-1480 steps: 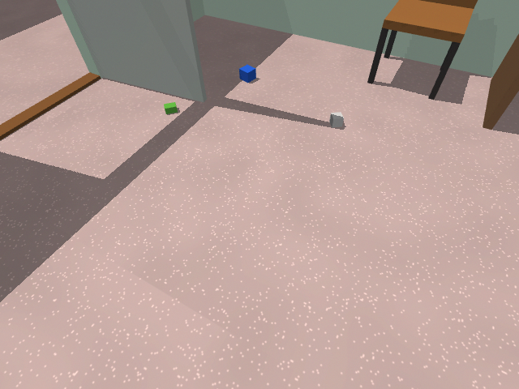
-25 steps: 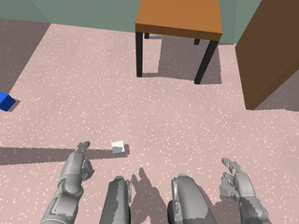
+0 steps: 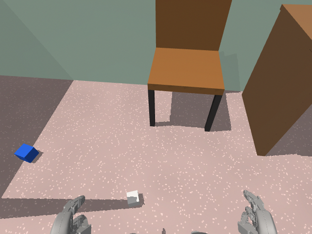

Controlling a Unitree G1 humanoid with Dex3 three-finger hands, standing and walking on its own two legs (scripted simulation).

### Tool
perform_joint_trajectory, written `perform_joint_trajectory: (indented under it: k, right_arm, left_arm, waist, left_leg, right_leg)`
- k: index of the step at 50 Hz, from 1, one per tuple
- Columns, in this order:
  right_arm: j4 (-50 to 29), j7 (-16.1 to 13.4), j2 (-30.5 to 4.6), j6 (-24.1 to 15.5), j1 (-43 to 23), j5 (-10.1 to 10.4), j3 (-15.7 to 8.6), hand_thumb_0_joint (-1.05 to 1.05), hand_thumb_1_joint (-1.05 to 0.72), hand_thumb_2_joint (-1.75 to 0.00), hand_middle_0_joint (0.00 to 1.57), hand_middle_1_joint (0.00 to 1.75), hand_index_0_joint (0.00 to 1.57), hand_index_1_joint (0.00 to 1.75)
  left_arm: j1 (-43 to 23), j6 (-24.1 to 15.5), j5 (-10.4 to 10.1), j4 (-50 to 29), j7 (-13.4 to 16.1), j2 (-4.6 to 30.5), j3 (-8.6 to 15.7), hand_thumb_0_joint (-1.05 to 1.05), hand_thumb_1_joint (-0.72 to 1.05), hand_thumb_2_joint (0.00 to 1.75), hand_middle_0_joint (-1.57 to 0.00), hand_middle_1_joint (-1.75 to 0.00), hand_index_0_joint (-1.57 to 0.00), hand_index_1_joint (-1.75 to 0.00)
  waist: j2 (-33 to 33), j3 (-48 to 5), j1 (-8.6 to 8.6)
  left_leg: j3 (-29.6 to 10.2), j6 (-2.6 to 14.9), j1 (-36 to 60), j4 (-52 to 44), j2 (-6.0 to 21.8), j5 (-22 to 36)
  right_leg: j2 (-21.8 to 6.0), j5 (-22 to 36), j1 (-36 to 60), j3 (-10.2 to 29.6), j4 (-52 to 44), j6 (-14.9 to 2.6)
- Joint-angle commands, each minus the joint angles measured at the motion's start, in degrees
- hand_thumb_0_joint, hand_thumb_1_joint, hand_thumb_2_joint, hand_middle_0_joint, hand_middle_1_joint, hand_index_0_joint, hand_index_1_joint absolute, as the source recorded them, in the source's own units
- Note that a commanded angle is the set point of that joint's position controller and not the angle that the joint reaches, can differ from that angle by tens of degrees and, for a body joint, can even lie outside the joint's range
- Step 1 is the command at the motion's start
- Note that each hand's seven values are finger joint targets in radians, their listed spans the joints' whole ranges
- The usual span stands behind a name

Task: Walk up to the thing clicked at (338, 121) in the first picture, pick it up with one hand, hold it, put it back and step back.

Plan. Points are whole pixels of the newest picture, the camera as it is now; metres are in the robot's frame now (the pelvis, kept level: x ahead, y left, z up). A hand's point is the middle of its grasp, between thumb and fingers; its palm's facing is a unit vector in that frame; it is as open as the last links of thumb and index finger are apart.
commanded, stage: home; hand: left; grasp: from above
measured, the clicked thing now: (133, 198) +0.42 +0.14 -0.68
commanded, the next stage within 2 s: stand in 2.00 s
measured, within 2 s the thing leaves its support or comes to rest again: neither
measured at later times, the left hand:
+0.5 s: hand (91, 231) +0.16 +0.17 -0.05, palm faces +0.05 -0.98 -0.20, open 7.4 cm
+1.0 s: hand out of the picture +0.15 +0.17 -0.05, palm faces +0.05 -0.98 -0.20, open 7.4 cm
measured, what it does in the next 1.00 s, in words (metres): stands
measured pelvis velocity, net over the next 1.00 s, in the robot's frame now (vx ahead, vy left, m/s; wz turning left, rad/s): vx -0.01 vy -0.01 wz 0.01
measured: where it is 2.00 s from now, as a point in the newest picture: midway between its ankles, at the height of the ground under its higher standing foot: outside the picture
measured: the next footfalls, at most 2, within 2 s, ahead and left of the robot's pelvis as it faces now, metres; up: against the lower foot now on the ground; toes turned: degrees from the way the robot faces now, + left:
none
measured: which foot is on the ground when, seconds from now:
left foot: down 0.00-1.00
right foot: down 0.00-1.00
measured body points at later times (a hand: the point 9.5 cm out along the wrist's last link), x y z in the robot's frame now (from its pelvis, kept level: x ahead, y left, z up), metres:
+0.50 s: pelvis +0.00 -0.01 +0.00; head +0.02 +0.00 +0.45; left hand +0.16 +0.23 -0.03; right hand +0.17 -0.25 -0.06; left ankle +0.00 +0.12 -0.68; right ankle +0.00 -0.14 -0.68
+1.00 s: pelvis -0.01 -0.01 +0.00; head +0.01 +0.00 +0.45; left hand +0.15 +0.22 -0.03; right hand +0.16 -0.25 -0.06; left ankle +0.00 +0.12 -0.68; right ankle +0.00 -0.14 -0.68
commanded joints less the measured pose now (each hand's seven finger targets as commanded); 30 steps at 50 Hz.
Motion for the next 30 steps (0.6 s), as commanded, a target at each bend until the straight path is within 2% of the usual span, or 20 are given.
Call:
perform_joint_trajectory:
  k: [1, 4, 11, 15, 18, 30]
  right_arm:
    - [-9.23, -0.83, -6.64, -4.45, -3.95, -0.45, -3.13, 0.0, -0.9, -0.9, 0.2, 0.3, 0.2, 0.3]
    - [-8.76, -0.65, -7.06, -5.32, -4.18, -0.77, -3.22, 0.0, -0.9, -0.9, 0.2, 0.3, 0.2, 0.3]
    - [-8.52, -0.34, -7.22, -6.33, -4.69, -1.0, -3.33, 0.0, -0.9, -0.9, 0.2, 0.3, 0.2, 0.3]
    - [-8.21, -0.34, -7.16, -6.39, -4.59, -1.11, -3.43, 0.0, -0.9, -0.9, 0.2, 0.3, 0.2, 0.3]
    - [-8.09, -0.4, -7.19, -6.29, -4.79, -1.18, -3.39, 0.0, -0.9, -0.9, 0.2, 0.3, 0.2, 0.3]
    - [-7.77, -0.72, -7.31, -6.71, -5.43, -1.07, -3.29, 0.0, -0.9, -0.9, 0.2, 0.3, 0.2, 0.3]
  left_arm:
    - [0.56, -1.81, 0.71, -11.03, -0.97, 4.92, 2.68, 0.0, 0.9, 0.9, -0.2, -0.3, -0.2, -0.3]
    - [-1.33, -2.22, 0.76, -10.15, -1.71, 5.11, 2.71, 0.0, 0.9, 0.9, -0.2, -0.3, -0.2, -0.3]
    - [-2.04, -2.83, 1.48, -11.42, -1.82, 6.0, 3.17, 0.0, 0.9, 0.9, -0.2, -0.3, -0.2, -0.3]
    - [-0.62, -3.03, 1.65, -11.04, -1.62, 5.9, 3.25, 0.0, 0.9, 0.9, -0.2, -0.3, -0.2, -0.3]
    - [-0.97, -3.01, 1.72, -10.87, -1.44, 5.92, 3.01, 0.0, 0.9, 0.9, -0.2, -0.3, -0.2, -0.3]
    - [-1.22, -2.46, 1.38, -9.94, -1.54, 6.13, 3.31, 0.0, 0.9, 0.9, -0.2, -0.3, -0.2, -0.3]
  waist:
    - [-0.85, -3.25, 0.4]
    - [-0.84, -1.61, -0.04]
    - [1.16, -3.1, 0.83]
    - [1.48, -5.13, 0.81]
    - [0.6, -5.43, 0.72]
    - [-1.43, -3.64, 1.02]
  left_leg:
    - [0.44, 1.23, 7.3, -10.13, -1.97, 14.94]
    - [0.13, 1.11, 7.66, -10.8, -1.85, 13.14]
    - [0.52, 0.99, 8.86, -10.5, -2.1, 13.88]
    - [0.53, 0.87, 9.71, -9.43, -2.12, 17.95]
    - [0.7, 1.02, 9.49, -8.96, -2.18, 18.51]
    - [0.84, 1.39, 7.94, -9.58, -2.11, 13.95]
  right_leg:
    - [2.37, 12.28, 4.85, -1.48, -8.66, -1.49]
    - [2.34, 10.43, 4.39, -1.61, -8.97, -1.44]
    - [2.08, 11.3, 5.2, -1.05, -8.63, -1.48]
    - [2.01, 15.16, 6.33, -0.81, -7.7, -1.49]
    - [1.94, 15.96, 6.62, -0.69, -7.83, -1.42]
    - [1.82, 12.16, 5.94, -0.68, -8.97, -1.08]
